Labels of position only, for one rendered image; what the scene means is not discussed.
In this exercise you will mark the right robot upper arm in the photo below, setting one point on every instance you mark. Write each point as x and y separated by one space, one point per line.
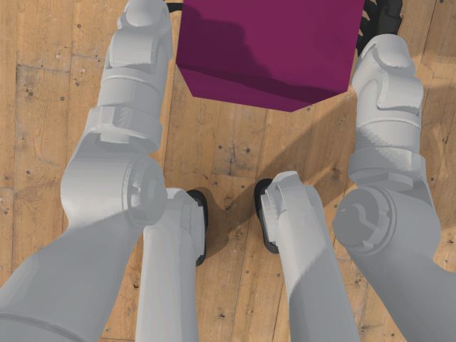
392 238

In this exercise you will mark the carton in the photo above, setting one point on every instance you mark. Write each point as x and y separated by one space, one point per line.
276 54

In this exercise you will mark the left robot foot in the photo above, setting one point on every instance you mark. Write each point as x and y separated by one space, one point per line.
201 200

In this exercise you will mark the robot right hand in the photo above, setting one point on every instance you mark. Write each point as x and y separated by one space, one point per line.
384 18

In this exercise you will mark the right robot forearm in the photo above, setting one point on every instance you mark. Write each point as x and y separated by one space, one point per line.
388 120

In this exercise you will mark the right robot shin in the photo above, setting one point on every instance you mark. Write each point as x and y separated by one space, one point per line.
290 176

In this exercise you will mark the left robot upper arm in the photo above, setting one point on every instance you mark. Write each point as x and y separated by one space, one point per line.
66 291

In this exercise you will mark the left robot forearm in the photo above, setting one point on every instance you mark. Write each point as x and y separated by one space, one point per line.
132 88

